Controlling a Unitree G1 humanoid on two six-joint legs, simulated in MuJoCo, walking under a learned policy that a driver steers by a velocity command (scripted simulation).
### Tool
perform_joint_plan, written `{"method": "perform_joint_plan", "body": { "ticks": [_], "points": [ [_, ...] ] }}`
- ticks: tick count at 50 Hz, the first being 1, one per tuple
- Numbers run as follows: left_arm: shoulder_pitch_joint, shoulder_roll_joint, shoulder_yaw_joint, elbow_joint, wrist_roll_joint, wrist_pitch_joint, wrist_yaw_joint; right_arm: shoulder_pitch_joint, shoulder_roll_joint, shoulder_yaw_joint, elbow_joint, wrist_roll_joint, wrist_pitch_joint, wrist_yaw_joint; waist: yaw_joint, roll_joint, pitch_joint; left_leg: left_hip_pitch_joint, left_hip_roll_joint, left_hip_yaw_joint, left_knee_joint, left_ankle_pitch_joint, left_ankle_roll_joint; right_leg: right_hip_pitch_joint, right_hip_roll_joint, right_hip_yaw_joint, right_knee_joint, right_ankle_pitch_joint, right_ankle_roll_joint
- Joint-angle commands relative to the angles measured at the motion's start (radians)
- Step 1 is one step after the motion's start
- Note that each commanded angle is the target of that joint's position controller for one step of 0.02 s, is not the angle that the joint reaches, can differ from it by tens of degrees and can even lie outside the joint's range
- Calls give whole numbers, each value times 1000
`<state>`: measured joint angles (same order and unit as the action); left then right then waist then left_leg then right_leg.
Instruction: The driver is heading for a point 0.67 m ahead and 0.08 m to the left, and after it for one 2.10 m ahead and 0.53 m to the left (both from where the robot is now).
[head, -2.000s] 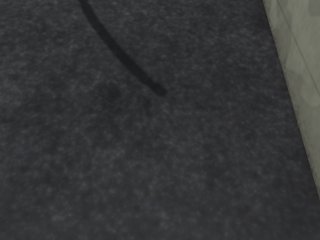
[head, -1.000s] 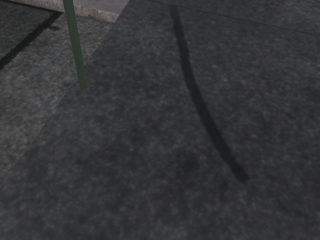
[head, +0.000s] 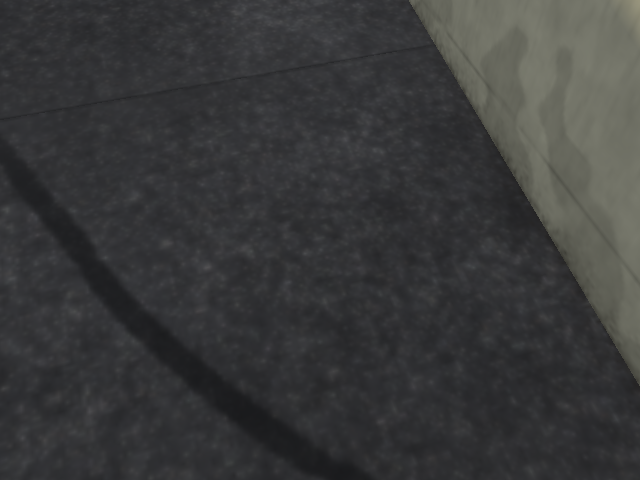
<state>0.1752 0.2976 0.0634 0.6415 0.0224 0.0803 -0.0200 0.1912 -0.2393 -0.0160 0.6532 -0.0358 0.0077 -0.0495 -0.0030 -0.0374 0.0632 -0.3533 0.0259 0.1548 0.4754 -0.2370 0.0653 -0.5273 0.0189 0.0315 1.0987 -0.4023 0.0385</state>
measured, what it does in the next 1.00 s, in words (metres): walks ahead: right foot, then left foot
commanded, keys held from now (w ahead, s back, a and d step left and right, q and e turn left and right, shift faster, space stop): e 0.12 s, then no key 0.16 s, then w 0.68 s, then w+q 0.04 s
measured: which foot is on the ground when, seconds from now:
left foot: down 0.00-0.16, up 0.18-0.64, down 0.66-1.00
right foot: up 0.00-0.14, down 0.16-0.64, up 0.66-1.00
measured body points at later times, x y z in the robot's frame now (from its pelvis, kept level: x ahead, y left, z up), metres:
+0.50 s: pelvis +0.05 -0.02 +0.01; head +0.04 -0.04 +0.46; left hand +0.18 +0.21 -0.10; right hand +0.11 -0.30 -0.12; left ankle +0.07 +0.10 -0.67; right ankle +0.02 -0.11 -0.74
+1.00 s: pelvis +0.23 -0.02 +0.01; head +0.26 +0.00 +0.46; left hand +0.45 +0.18 -0.10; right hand +0.16 -0.25 -0.11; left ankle +0.13 +0.09 -0.73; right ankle +0.35 -0.17 -0.67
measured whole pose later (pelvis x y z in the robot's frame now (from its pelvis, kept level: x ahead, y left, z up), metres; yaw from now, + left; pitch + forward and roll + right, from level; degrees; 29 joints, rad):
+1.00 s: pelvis +0.23 -0.02 +0.01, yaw -9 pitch +3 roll +0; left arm 0.13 0.24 0.04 0.69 0.04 0.00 -0.05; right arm 0.49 -0.19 -0.02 0.87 -0.02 -0.07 0.00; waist -0.06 -0.05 0.00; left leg 0.07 -0.05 0.03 0.16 -0.38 0.10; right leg -0.71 -0.07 -0.05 0.87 -0.14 0.00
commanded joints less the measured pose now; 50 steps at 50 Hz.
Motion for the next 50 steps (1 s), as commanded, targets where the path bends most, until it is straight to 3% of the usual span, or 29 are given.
{"method": "perform_joint_plan", "body": {
  "ticks": [1,5,6,7,8,9,10,11,12,13,14,15,17,19,23,27,29,31,32,33,34,35,36,37,39,40,45,47,50],
  "points": [
    [63,34,4,-67,0,7,-16,-35,-132,-43,-68,-3,-12,8,25,210,-132,35,230,-138,-179,39,137,132,-33,-39,-187,-1,-17],
    [49,50,9,-94,-4,-9,-20,-5,-186,-70,-49,-1,5,10,8,188,-145,36,272,-127,-128,-83,97,252,-23,-100,-400,3,-62],
    [87,45,10,-81,-5,-17,-19,-13,-184,-70,-46,5,13,9,30,152,-147,1,257,-95,-72,-108,65,331,-9,-116,-499,52,-78],
    [138,54,15,-55,-4,-28,-15,30,-157,-67,-27,1,22,10,36,61,-144,-57,212,-46,51,-144,16,419,7,-71,-601,63,-87],
    [159,88,19,-57,2,-42,-4,62,-107,-59,-21,-9,34,21,38,-148,-93,-168,127,45,288,-251,-48,425,-140,171,-783,15,-110],
    [126,136,9,-118,-8,-51,5,104,-8,-33,-44,-26,50,31,-41,-257,-70,-348,31,10,548,-477,-101,415,-365,471,-715,310,-136],
    [159,248,57,-137,2,-39,32,-3,-82,-42,-103,-9,52,17,87,-288,-146,-350,-10,-94,603,-418,-110,335,-433,548,-851,277,-299],
    [119,191,43,-114,17,-36,43,-79,-116,-49,-103,1,47,11,57,-192,-59,-359,18,-149,656,-302,-108,289,-357,468,-865,156,-286],
    [49,133,22,-116,12,-37,45,-68,-120,-55,-80,7,42,12,15,-160,-34,-351,16,-156,669,-210,-101,276,-286,367,-849,169,-251],
    [8,97,9,-119,13,-43,39,-20,-119,-54,-36,8,40,15,-12,-123,-62,-310,10,-148,700,-155,-104,295,-228,279,-813,328,-229],
    [3,79,3,-120,1,-53,42,26,-128,-60,-10,6,45,20,-20,-95,-95,-276,4,-139,722,-124,-105,322,-209,226,-788,453,-228],
    [35,60,-3,-108,0,-59,39,51,-124,-58,9,1,47,28,-17,-66,-144,-252,0,-131,739,-119,-105,356,-198,213,-792,400,-228],
    [112,65,2,-77,4,-68,36,44,-105,-52,8,-4,47,47,11,-66,-159,-315,-1,-128,739,-118,-98,441,-205,269,-844,77,-244],
    [169,71,8,-44,1,-73,40,-4,-104,-53,-13,-8,44,62,30,-94,-85,-403,6,-137,680,-116,-89,481,-231,342,-908,-130,-257],
    [211,80,18,-7,4,-97,43,-38,-83,-45,-18,-10,25,74,40,-67,-51,-400,12,-133,531,-123,-75,510,-251,332,-941,-126,-271],
    [213,87,23,18,2,-115,34,-49,-73,-39,-22,-4,8,78,41,-93,-31,-244,0,-101,353,-178,-46,404,-244,290,-946,-162,-271],
    [190,99,27,22,0,-116,27,-26,-75,-41,-23,3,1,76,22,-94,-15,-109,-18,-78,252,-219,-18,306,-241,276,-938,-206,-265],
    [134,98,27,23,-12,-112,22,102,-58,-42,19,9,-13,67,-60,-33,-11,176,-62,-26,80,-109,6,123,-199,224,-859,-264,-240],
    [131,60,19,21,-4,-114,26,222,-82,-53,66,8,-28,57,-102,32,-44,381,-60,-78,51,-140,14,-3,-135,174,-736,-250,-209],
    [82,-20,-7,-7,8,-122,21,349,-162,-70,76,-10,-46,47,-165,234,-80,505,183,-423,-148,-431,46,-136,-19,26,-390,-145,-155],
    [74,-24,-8,-58,10,-129,14,408,-283,-96,77,1,-44,41,-163,387,-97,540,395,-908,-371,-730,158,-352,89,-32,-148,-201,-124],
    [47,17,2,-49,32,-127,11,324,-221,-82,69,6,-41,37,-114,207,-4,427,410,-955,-414,-807,198,-387,17,50,10,-136,-125],
    [37,34,8,-40,36,-131,-1,227,-173,-67,55,13,-49,39,-53,102,58,323,361,-818,-378,-671,184,-365,-31,45,33,-3,-118],
    [65,38,11,-13,25,-134,-13,174,-139,-58,52,10,-60,44,-13,61,38,285,282,-656,-357,-498,144,-299,-62,38,9,84,-106],
    [116,26,9,29,24,-125,-26,154,-102,-45,66,15,-80,44,14,101,-5,250,176,-442,-359,-213,100,-207,-74,-9,36,197,-85],
    [124,14,6,35,24,-118,-29,168,-91,-42,81,15,-87,46,21,120,-20,251,153,-388,-356,-137,99,-200,-71,-25,61,221,-78],
    [-69,-9,-10,-20,25,-102,-26,291,-76,-39,144,22,-92,44,-29,103,23,344,145,-296,-375,83,140,-346,-91,-80,-24,261,-35],
    [-141,-29,-21,-40,17,-103,-28,303,-77,-39,157,21,-91,41,-46,120,28,355,132,-257,-370,187,135,-302,-82,-103,-164,271,-26],
    [-208,-35,-28,-56,7,-98,-36,323,-111,-47,179,15,-90,42,-63,156,24,360,155,-245,-355,359,138,-158,-47,-140,-347,240,-51]
  ]
}}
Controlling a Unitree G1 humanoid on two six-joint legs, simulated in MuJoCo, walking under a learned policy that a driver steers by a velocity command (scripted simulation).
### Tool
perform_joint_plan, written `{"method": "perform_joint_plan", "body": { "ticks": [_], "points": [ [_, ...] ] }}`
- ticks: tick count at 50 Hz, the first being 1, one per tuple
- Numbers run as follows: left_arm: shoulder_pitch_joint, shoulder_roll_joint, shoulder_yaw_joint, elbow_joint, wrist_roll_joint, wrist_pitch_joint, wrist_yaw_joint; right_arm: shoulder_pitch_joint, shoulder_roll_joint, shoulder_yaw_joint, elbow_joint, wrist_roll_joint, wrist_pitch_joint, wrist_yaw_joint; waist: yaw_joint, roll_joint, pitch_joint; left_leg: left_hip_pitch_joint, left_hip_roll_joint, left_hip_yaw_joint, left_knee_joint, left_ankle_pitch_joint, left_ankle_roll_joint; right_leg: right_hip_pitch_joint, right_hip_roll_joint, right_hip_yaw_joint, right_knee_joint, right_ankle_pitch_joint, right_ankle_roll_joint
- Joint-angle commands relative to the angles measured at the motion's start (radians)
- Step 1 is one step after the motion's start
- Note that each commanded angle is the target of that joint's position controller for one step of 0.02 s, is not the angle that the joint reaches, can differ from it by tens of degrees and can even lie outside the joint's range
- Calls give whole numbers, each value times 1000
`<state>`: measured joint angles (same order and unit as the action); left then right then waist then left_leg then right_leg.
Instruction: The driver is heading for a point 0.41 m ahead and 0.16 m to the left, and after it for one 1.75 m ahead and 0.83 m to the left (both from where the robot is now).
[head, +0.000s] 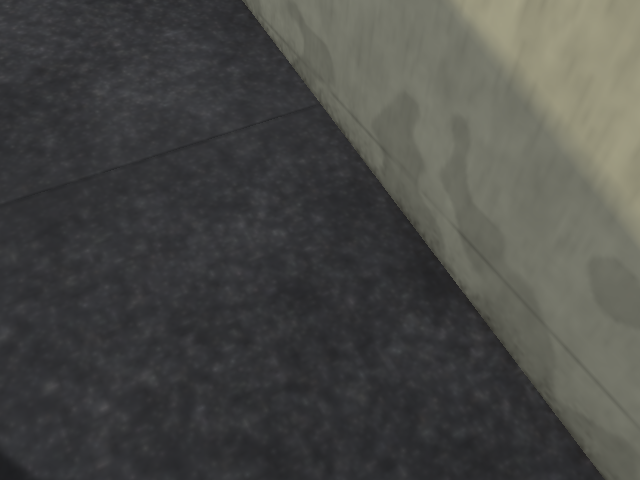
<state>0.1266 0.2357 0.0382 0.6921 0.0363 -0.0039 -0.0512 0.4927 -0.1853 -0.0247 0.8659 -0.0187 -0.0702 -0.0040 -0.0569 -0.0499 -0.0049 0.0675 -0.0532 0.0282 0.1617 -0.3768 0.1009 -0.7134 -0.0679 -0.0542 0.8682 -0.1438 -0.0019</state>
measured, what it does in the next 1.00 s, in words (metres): climbs, turning left: right foot, then left foot 0.04 m higher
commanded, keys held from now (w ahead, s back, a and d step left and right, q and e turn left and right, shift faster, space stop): w+q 0.44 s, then q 0.56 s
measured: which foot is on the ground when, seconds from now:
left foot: down 0.00-0.12, up 0.14-0.60, down 0.62-1.00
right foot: up 0.00-0.08, down 0.10-0.62, up 0.64-1.00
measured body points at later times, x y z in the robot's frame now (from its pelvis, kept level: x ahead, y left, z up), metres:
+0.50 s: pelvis +0.28 -0.01 +0.02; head +0.30 -0.01 +0.47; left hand +0.20 +0.22 -0.12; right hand +0.51 -0.19 -0.08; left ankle +0.40 +0.15 -0.61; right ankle +0.20 -0.11 -0.72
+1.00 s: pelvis +0.44 +0.06 +0.05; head +0.46 +0.10 +0.50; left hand +0.46 +0.36 -0.06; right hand +0.66 -0.13 -0.05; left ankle +0.47 +0.13 -0.68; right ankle +0.58 -0.06 -0.61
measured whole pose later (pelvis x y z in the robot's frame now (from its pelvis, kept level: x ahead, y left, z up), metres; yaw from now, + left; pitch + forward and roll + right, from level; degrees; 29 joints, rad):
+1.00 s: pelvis +0.44 +0.06 +0.05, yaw +32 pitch +2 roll -1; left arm 0.11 0.23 0.03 0.69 0.04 0.06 0.03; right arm 0.26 -0.26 -0.08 0.68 -0.02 0.03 -0.02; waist -0.05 -0.03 0.05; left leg -0.35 -0.16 -0.09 0.44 -0.22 0.13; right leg -0.66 -0.05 0.06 1.07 -0.31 0.08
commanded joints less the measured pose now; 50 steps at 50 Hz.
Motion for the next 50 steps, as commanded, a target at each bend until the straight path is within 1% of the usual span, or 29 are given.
{"method": "perform_joint_plan", "body": {
  "ticks": [1,3,4,5,6,7,8,9,10,11,12,13,16,22,26,28,29,30,31,32,33,34,35,36,37,38,41,47,50],
  "points": [
    [-156,32,-2,-108,-5,-13,-1,23,-175,-40,-25,-1,-10,-5,-2,172,94,-52,253,-126,-17,577,103,70,53,-67,-145,-54,-31],
    [-58,51,10,-83,-6,-18,16,-6,-198,-43,-18,1,-9,-7,59,179,50,-59,263,-111,128,914,92,242,118,-93,-197,-157,-77],
    [76,69,21,-46,-10,-31,31,-19,-201,-44,-11,-1,-11,-6,123,158,-26,-74,239,-88,300,1067,68,412,156,-100,-258,-131,-95],
    [275,114,40,6,1,-50,49,-52,-210,-44,-23,6,-15,-5,218,137,-143,-237,199,-64,537,916,38,718,90,-13,-319,-83,-118],
    [417,247,74,12,37,-60,64,20,-97,-18,-76,34,-17,6,216,-71,-360,-549,90,-27,915,388,-3,1084,-275,450,-391,-421,-196],
    [429,244,74,26,12,-51,60,22,-118,-26,-59,25,-12,11,209,-156,-414,-694,-21,-83,1128,-131,-3,1065,-406,881,-638,-579,-254],
    [306,201,60,27,15,-52,63,-80,-142,-40,-78,6,-1,10,156,-41,-195,-784,53,-127,1238,-41,0,893,-365,749,-651,-574,-233],
    [218,128,42,19,6,-58,62,-147,-140,-38,-95,-1,0,17,128,43,-75,-791,96,-105,1222,42,0,747,-326,567,-640,-442,-211],
    [181,87,30,30,1,-68,58,-153,-122,-38,-95,1,5,23,93,43,-17,-758,123,-95,1183,79,-1,643,-270,412,-662,-306,-174],
    [169,52,20,46,-8,-76,57,-132,-113,-39,-94,-12,20,28,54,-3,8,-715,139,-97,1160,92,-10,564,-228,297,-678,-234,-142],
    [159,23,13,57,-12,-82,56,-110,-99,-39,-82,-18,37,35,35,-19,15,-685,142,-87,1168,101,-16,515,-203,216,-689,-184,-124],
    [168,17,12,69,-14,-92,54,-110,-84,-38,-87,-19,50,41,27,-19,20,-692,135,-79,1193,114,-19,496,-196,164,-699,-139,-123],
    [202,48,24,104,-9,-109,48,-204,-64,-37,-133,-19,72,49,22,-23,59,-819,137,-80,1234,189,-30,489,-205,58,-742,-92,-132],
    [302,55,23,158,3,-107,59,-417,-73,-39,-215,-33,82,55,62,-4,106,-1004,126,-38,1072,245,-41,644,-193,-96,-745,74,-137],
    [300,84,28,163,-11,-87,79,-525,-28,-16,-262,-32,80,73,85,-20,120,-841,107,123,745,171,-20,705,-193,-212,-673,484,-116],
    [307,135,39,173,-14,-69,89,-467,-38,-21,-258,-20,82,63,62,-75,47,-689,30,197,674,74,15,766,-198,-240,-517,918,-96],
    [306,161,46,176,-17,-58,92,-382,-63,-31,-243,-16,78,55,25,-99,-13,-602,-12,200,639,39,38,797,-208,-236,-386,1070,-91],
    [292,188,54,170,-28,-50,92,-255,-96,-44,-216,-11,66,48,-29,-105,-93,-448,-42,166,547,75,61,782,-212,-227,-208,1043,-84],
    [278,195,57,155,-42,-48,86,-129,-157,-70,-178,-23,50,37,-100,-39,-183,-217,-50,90,379,205,83,673,-175,-236,31,781,-45],
    [309,62,27,115,-28,-51,75,-142,-260,-95,-177,-24,44,24,-28,151,-243,27,204,-227,409,475,131,373,-76,-204,314,-199,-7],
    [328,50,20,30,-37,-45,64,-126,-374,-123,-217,-1,50,19,-15,280,-439,228,440,-764,298,765,357,115,109,-13,656,-503,39],
    [202,76,27,20,-23,-48,58,-132,-320,-123,-223,8,71,-1,-43,76,-392,157,403,-673,224,684,314,42,49,102,684,-345,30],
    [157,66,22,7,-32,-53,58,-193,-261,-107,-213,11,73,-11,-14,55,-248,16,373,-539,230,653,293,24,21,87,661,-268,27],
    [152,56,20,14,-21,-56,65,-228,-204,-91,-203,14,68,-11,31,17,-132,-117,303,-431,236,749,239,45,-10,85,582,-242,26],
    [174,53,19,14,-10,-41,68,-258,-168,-82,-208,21,64,-14,66,32,-102,-199,255,-355,224,759,209,87,-22,96,529,-236,35],
    [197,63,21,23,-1,-20,70,-288,-138,-71,-216,18,63,-12,89,35,-93,-271,214,-295,209,748,179,145,-24,93,482,-232,41],
    [189,49,15,11,-2,18,71,-284,-180,-77,-221,-2,52,-6,103,47,-123,-321,171,-246,213,798,161,177,2,72,397,-208,60],
    [27,76,16,-57,3,55,84,-225,-207,-87,-245,-1,88,-18,33,131,-95,-285,164,-390,139,240,136,44,15,103,243,-162,84],
    [-25,81,18,-76,-1,54,91,-203,-214,-91,-255,-7,95,-20,11,137,-68,-252,175,-457,135,144,135,12,26,123,176,-168,80]
  ]
}}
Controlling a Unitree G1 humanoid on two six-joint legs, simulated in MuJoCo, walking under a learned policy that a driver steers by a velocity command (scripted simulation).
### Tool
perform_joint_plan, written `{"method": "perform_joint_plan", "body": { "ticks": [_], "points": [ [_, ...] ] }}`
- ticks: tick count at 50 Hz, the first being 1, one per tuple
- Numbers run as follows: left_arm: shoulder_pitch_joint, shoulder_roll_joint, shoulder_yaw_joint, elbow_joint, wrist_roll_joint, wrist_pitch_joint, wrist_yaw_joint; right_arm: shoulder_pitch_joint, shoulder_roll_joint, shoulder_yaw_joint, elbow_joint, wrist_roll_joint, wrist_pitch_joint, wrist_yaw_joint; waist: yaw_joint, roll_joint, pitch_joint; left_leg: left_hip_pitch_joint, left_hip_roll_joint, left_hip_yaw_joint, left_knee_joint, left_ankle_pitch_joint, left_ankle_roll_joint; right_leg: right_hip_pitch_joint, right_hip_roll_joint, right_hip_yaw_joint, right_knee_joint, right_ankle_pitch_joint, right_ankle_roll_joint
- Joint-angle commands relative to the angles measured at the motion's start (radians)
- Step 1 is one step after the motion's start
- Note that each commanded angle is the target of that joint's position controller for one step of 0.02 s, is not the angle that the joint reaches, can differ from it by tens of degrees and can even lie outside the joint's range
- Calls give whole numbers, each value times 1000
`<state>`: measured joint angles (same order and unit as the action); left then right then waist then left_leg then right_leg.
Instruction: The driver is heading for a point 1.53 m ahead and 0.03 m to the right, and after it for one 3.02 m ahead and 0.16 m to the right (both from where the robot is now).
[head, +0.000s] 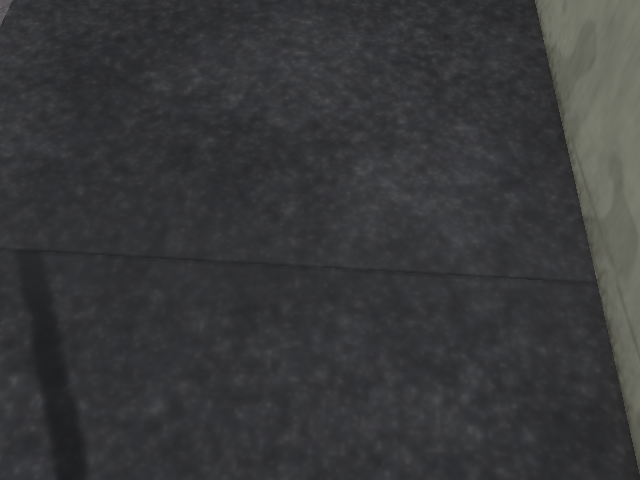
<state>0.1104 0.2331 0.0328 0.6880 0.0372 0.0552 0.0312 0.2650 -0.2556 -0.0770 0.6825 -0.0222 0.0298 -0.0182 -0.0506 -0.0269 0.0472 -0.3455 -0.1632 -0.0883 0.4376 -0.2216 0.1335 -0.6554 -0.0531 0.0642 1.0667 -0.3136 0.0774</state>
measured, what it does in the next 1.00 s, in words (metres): steps on the spot, turning left: right foot, then left foot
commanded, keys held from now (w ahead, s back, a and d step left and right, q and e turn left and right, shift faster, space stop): q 0.30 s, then no key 0.70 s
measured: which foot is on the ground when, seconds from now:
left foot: down 0.00-0.26, up 0.28-0.62, down 0.64-1.00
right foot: up 0.00-0.24, down 0.26-0.66, up 0.68-0.88, down 0.90-1.00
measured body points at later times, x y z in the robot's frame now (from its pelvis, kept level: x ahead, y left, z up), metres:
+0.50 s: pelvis +0.03 -0.06 +0.01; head +0.07 -0.08 +0.46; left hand +0.10 +0.23 -0.08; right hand +0.22 -0.29 -0.12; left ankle -0.03 +0.06 -0.66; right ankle +0.07 -0.15 -0.73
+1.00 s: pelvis +0.02 -0.05 +0.00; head +0.03 -0.05 +0.45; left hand +0.00 +0.21 -0.14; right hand +0.20 -0.24 -0.13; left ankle -0.01 +0.04 -0.74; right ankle +0.07 -0.17 -0.73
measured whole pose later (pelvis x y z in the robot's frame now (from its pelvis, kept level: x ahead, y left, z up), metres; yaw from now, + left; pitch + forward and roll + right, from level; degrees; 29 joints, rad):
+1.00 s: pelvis +0.02 -0.05 +0.00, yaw +17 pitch -1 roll -1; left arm 0.28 0.21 0.03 0.89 0.01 0.03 0.03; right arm 0.19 -0.20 -0.01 0.88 -0.01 0.01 -0.03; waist 0.02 0.01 0.02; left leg -0.17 -0.04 -0.05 0.41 -0.33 0.01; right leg -0.23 0.01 0.01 0.52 -0.38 -0.03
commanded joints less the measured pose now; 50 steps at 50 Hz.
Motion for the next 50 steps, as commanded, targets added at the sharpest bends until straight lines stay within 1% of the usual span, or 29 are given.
{"method": "perform_joint_plan", "body": {
  "ticks": [1,8,11,12,13,14,15,16,17,19,24,28,29,31,32,33,34,35,36,37,38,41,43,45,46,47,48,49,50],
  "points": [
    [-19,83,22,-76,-3,-8,10,29,-145,-41,-73,-5,-5,-5,0,115,-116,171,286,-353,-133,-3,102,-43,16,9,-47,-4,-4],
    [-9,81,14,-89,-31,-35,14,23,-165,-52,-75,-11,7,10,2,149,-119,166,267,-427,-54,225,98,151,93,6,-271,-124,-54],
    [87,87,17,-69,-41,-49,23,-35,-164,-54,-72,3,12,18,65,146,-123,122,220,-434,-6,277,34,349,121,-15,-545,-49,-73],
    [137,106,25,-55,-35,-55,27,-48,-150,-52,-74,21,11,13,97,125,-127,36,173,-405,24,159,-25,485,88,10,-694,47,-85],
    [123,186,41,-59,-20,-58,33,19,-77,-35,-76,24,9,9,50,-75,-142,-67,57,-256,201,-145,-96,586,-136,227,-808,-21,-137],
    [58,258,51,-93,-14,-49,28,64,-92,-41,-92,14,3,0,18,-256,-133,-245,-78,-59,351,-408,-135,606,-354,470,-815,153,-259],
    [59,212,53,-100,-4,-45,24,6,-153,-50,-75,-19,0,-2,54,-169,-120,-266,8,-44,527,-378,-142,543,-362,449,-809,175,-327],
    [29,141,35,-102,-2,-45,20,-24,-154,-53,-57,-18,2,6,44,-86,-102,-231,26,-65,618,-303,-148,490,-284,345,-790,193,-312],
    [-9,111,25,-103,-2,-45,15,-9,-140,-51,-40,-12,8,16,17,-59,-96,-202,22,-62,687,-240,-156,458,-207,234,-776,249,-281],
    [-22,100,24,-104,-8,-48,12,24,-120,-43,-14,-4,25,35,12,-105,-106,-206,17,-36,776,-184,-183,487,-135,114,-747,367,-264],
    [95,130,43,-64,-16,-55,15,-59,-81,-13,-18,4,42,38,73,-110,-91,-215,40,-26,567,-189,-216,596,-147,100,-727,330,-295],
    [116,151,52,-37,-11,-52,2,-101,-46,19,-10,11,43,34,99,-169,-87,-24,85,80,245,-274,-185,540,-136,79,-698,290,-300],
    [129,160,56,-26,-9,-47,-3,-99,-48,21,-4,13,40,30,100,-175,-84,17,84,107,179,-261,-174,522,-137,85,-680,320,-303],
    [121,152,51,-9,-23,-40,-9,-42,-28,32,30,11,26,20,51,-128,-87,186,87,139,-66,-29,-141,432,-119,67,-617,352,-264],
    [145,134,47,3,-20,-44,-13,-41,-45,35,37,2,14,15,48,-85,-98,291,123,73,-144,75,-126,357,-106,57,-595,299,-213],
    [156,85,35,-6,-15,-49,-19,-18,-89,35,38,-15,-3,9,47,51,-140,414,287,-131,-187,62,-103,246,-56,6,-481,132,-157],
    [219,7,16,-15,-5,-52,-23,-28,-131,41,21,-9,-11,2,104,221,-160,488,498,-317,-123,428,-70,132,37,-68,-344,-289,-111],
    [206,45,16,7,-37,-44,-9,-5,-154,26,40,-5,-12,-14,30,248,-145,306,521,-293,-139,270,72,205,27,-51,-379,-269,-102],
    [128,84,23,3,-36,-37,-3,-66,-117,31,49,-9,-19,-19,40,214,-52,220,457,-288,-195,80,67,218,18,-38,-351,-176,-92],
    [82,109,34,5,-29,-35,-4,-114,-71,50,50,-10,-22,-19,46,190,-16,184,404,-244,-217,45,33,222,30,-39,-342,-125,-84],
    [105,109,36,28,-28,-31,-9,-121,-51,60,59,-17,-25,-17,61,183,-23,184,369,-196,-207,132,17,249,35,-44,-331,-112,-73],
    [185,66,27,82,-25,-24,-14,-86,-56,59,89,-6,-36,-20,72,148,-61,201,334,-119,-152,262,11,315,43,-51,-339,-106,-64],
    [186,51,19,100,-27,-24,-8,-87,-59,56,107,-6,-35,-21,72,155,-51,167,326,-119,-138,199,9,360,44,-58,-410,-76,-64],
    [194,45,12,121,-22,-30,-4,-97,-64,51,121,1,-31,-21,91,128,-39,107,293,-107,-124,60,-33,464,37,-51,-580,119,-70],
    [197,70,15,130,-17,-35,-2,-79,-63,47,129,-1,-30,-20,80,97,-36,83,267,-104,-118,-6,-56,509,10,-5,-620,192,-74],
    [203,100,21,144,-18,-41,1,-42,-62,40,142,1,-31,-16,50,23,-33,84,229,-83,-103,8,-67,536,-17,24,-619,279,-86],
    [194,100,22,158,-27,-42,1,-15,-48,39,161,11,-31,-14,39,-22,-50,105,202,-57,-103,32,-74,538,-20,30,-614,269,-107],
    [181,74,17,168,-32,-42,-1,-36,-34,43,179,16,-25,-16,58,-41,-40,158,186,-30,-93,18,-86,461,-15,45,-638,171,-121],
    [159,75,15,172,-25,-46,-1,-36,-34,44,187,10,-23,-20,55,-54,-40,221,200,-28,-78,69,-96,409,-20,56,-649,153,-133]
  ]
}}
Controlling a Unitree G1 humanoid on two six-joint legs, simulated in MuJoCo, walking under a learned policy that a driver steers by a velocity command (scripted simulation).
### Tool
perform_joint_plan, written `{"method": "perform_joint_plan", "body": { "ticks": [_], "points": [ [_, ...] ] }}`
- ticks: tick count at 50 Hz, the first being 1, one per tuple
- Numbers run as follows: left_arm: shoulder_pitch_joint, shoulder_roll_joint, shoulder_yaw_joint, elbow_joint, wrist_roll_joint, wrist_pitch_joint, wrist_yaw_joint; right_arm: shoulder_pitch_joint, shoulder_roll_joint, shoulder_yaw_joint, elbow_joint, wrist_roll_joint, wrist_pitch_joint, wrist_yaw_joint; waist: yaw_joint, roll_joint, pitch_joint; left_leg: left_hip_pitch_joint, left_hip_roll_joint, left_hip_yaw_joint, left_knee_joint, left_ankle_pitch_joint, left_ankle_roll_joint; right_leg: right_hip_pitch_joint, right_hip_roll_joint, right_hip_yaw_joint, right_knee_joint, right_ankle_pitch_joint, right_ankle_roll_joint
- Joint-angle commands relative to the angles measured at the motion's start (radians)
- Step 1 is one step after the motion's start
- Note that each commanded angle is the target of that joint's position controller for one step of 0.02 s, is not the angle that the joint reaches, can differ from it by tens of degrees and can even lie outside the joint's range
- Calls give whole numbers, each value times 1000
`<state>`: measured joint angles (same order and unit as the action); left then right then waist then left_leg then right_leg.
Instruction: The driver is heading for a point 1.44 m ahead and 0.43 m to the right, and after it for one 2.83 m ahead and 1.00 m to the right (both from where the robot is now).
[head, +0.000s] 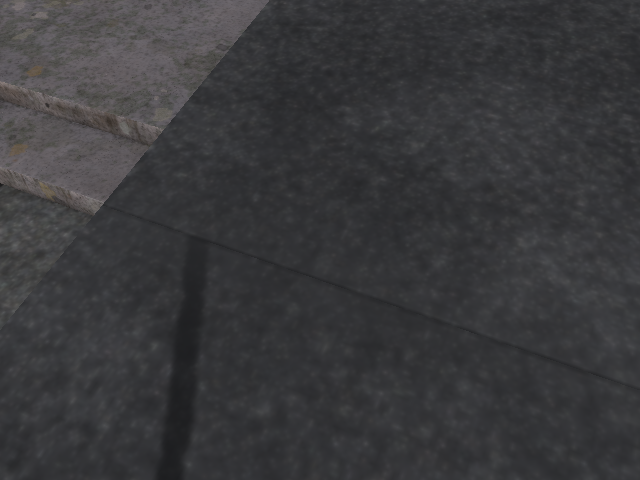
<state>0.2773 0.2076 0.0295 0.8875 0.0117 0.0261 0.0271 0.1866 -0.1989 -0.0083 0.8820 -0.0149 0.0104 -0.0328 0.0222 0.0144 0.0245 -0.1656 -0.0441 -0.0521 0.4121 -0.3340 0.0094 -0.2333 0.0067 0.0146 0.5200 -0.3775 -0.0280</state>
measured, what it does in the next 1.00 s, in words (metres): lifts its left foot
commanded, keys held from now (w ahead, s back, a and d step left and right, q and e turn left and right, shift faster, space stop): no key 0.62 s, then w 0.38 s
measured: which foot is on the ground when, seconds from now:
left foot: down 0.00-0.88, up 0.90-1.00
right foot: down 0.00-1.00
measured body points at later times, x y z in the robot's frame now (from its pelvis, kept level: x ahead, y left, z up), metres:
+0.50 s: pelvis -0.01 +0.00 +0.00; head -0.01 +0.00 +0.45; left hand +0.01 +0.23 -0.16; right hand -0.01 -0.23 -0.15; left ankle +0.00 +0.10 -0.74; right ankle +0.01 -0.13 -0.73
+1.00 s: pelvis +0.05 -0.04 +0.00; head +0.04 -0.06 +0.45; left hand -0.03 +0.19 -0.14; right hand +0.09 -0.28 -0.15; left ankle +0.02 +0.08 -0.67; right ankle +0.00 -0.11 -0.73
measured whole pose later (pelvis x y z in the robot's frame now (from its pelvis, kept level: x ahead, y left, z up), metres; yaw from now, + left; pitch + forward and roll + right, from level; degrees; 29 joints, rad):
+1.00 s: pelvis +0.05 -0.04 +0.00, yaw +0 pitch +0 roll +1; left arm 0.46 0.16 0.02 1.11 0.02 -0.04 0.02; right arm 0.26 -0.20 -0.05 1.04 -0.04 0.00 0.01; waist 0.04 0.02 -0.04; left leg -0.43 -0.01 0.01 1.01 -0.40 0.08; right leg -0.13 0.05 -0.04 0.45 -0.43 -0.13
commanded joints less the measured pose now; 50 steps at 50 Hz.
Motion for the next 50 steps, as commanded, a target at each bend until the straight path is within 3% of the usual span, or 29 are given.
{"method": "perform_joint_plan", "body": {
  "ticks": [1,3,7,20,31,32,34,36,37,39,41,42,43,44,45,46,47,48,49,50],
  "points": [
    [9,69,10,-18,-3,-19,3,26,-116,-32,-2,6,1,-5,-6,-29,-27,31,84,-75,-47,132,35,-5,-56,86,-126,179,-20],
    [-4,93,16,6,1,-17,11,28,-103,-31,18,2,2,-4,-16,-35,4,-13,92,-89,-76,87,33,16,-48,80,-119,153,-18],
    [10,67,10,55,0,-15,13,51,-91,-24,64,1,1,-8,-11,-12,-7,-11,83,-77,-87,93,30,42,-51,89,-126,143,-17],
    [-10,36,-6,174,-2,-10,14,123,-68,-3,161,0,-2,-17,-9,1,31,-47,101,-94,-125,39,32,39,-41,77,-124,134,-12],
    [8,14,-20,218,-4,-17,16,151,-45,-5,215,1,-3,-19,-7,8,29,-49,111,-102,-149,16,32,18,-43,68,-121,145,-9],
    [17,14,-20,220,-5,-16,15,164,-52,-8,220,1,-1,-19,-9,19,11,-39,107,-108,-158,-77,39,13,-27,56,-107,72,-12],
    [9,31,-11,205,2,-13,10,205,-108,-33,224,0,13,-16,-31,84,33,-31,133,-184,-185,-392,90,-106,30,7,7,-155,-27],
    [-21,-1,-15,168,17,-18,-3,266,-135,-53,235,-3,23,-12,-59,180,90,-36,273,-365,-299,-613,168,-221,42,-67,201,-158,-24],
    [-28,-3,-15,152,21,-26,-7,258,-121,-56,232,-1,21,-10,-53,175,122,-81,323,-409,-342,-589,193,-228,6,-70,280,-107,-22],
    [-1,15,-4,143,19,-41,-17,211,-113,-60,218,-12,7,-7,-17,123,99,-71,323,-370,-338,-416,198,-227,-23,-49,363,-120,-24],
    [66,6,1,146,10,-49,-22,118,-121,-66,189,-9,-6,-6,48,104,70,-128,255,-248,-286,-324,167,-94,-17,-66,261,-129,-41],
    [154,-16,0,171,8,-48,-19,56,-120,-65,168,-5,-8,-4,100,110,54,-219,206,-177,-235,-338,156,66,1,-101,140,-103,-53],
    [267,-28,3,214,4,-46,-9,1,-113,-67,150,-4,-6,-3,152,68,83,-327,157,-123,-129,-369,152,217,31,-140,-11,-24,-62],
    [349,-20,7,255,6,-44,2,-18,-94,-67,134,-15,-5,-1,167,-48,96,-412,96,-64,61,-357,146,316,33,-98,-100,-69,-53],
    [427,34,13,261,15,-52,10,-14,-18,-48,109,-18,-13,8,171,-267,31,-525,-8,68,421,-314,106,412,-208,272,-262,-363,-71],
    [367,132,21,237,4,-52,9,35,18,-40,92,-26,-20,26,87,-305,76,-653,-40,58,569,-291,98,334,-358,610,-446,-651,-133],
    [292,153,30,226,9,-52,12,14,-16,-41,61,-37,-27,41,57,-309,181,-698,26,30,673,-225,97,167,-435,795,-561,-846,-223],
    [185,104,18,189,4,-68,3,-51,-78,-48,38,-37,-37,52,11,-135,249,-679,81,31,719,-95,78,85,-403,691,-535,-700,-221],
    [158,83,10,178,9,-89,-7,-57,-78,-54,52,-29,-44,60,-6,-40,220,-641,96,31,704,5,60,81,-336,538,-499,-465,-195],
    [169,71,9,178,12,-106,-6,-11,-69,-53,79,-24,-48,69,-13,-44,171,-607,91,53,702,71,46,128,-265,410,-478,-276,-166]
  ]
}}
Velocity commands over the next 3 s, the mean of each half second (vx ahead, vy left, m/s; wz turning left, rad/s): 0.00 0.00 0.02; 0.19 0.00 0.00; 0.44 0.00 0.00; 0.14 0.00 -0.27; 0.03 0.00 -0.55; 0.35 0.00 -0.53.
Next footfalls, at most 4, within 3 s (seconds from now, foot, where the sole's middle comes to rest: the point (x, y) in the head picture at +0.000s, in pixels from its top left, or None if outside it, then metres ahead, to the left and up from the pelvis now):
1.36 left None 0.39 0.05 -0.74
1.82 right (374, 426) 0.61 -0.06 -0.71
2.42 left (288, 420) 0.62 0.11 -0.72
3.00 right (449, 414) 0.63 -0.22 -0.70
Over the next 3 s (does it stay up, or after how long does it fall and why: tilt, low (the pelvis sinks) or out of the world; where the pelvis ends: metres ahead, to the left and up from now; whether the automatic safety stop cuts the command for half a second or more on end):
stays up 0.61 -0.07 0.04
